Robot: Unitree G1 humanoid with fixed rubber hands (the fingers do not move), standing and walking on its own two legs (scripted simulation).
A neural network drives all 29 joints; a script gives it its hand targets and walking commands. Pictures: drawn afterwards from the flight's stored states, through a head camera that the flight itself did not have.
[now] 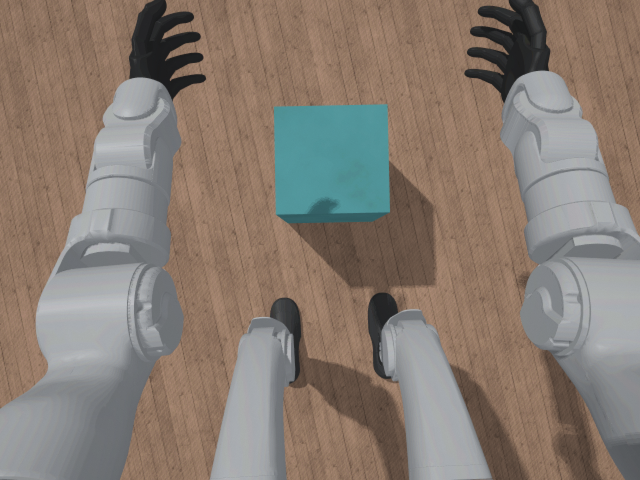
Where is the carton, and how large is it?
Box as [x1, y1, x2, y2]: [274, 104, 389, 222]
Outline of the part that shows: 387,104 274,107 276,214 287,222 372,221 389,212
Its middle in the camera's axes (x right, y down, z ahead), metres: +0.02 -0.15 +0.84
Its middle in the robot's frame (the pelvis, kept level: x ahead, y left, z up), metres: +0.52 -0.01 -0.52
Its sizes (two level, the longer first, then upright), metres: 0.210 0.200 0.250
